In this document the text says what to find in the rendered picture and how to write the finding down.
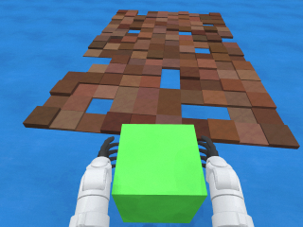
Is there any robot left forearm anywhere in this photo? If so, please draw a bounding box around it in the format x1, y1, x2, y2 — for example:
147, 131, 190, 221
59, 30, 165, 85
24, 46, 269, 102
69, 156, 112, 227

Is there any robot right forearm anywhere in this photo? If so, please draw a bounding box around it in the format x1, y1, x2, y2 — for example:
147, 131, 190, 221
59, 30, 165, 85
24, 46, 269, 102
205, 156, 255, 227

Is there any right robot hand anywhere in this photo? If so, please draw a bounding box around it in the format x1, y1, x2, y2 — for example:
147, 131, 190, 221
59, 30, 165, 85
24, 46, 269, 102
197, 135, 219, 168

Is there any left robot hand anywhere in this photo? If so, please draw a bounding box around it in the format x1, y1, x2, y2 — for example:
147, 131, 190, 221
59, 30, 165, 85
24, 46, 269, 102
97, 136, 119, 168

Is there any carton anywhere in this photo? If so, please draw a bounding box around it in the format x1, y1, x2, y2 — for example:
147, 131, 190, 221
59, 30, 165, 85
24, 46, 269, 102
112, 124, 207, 223

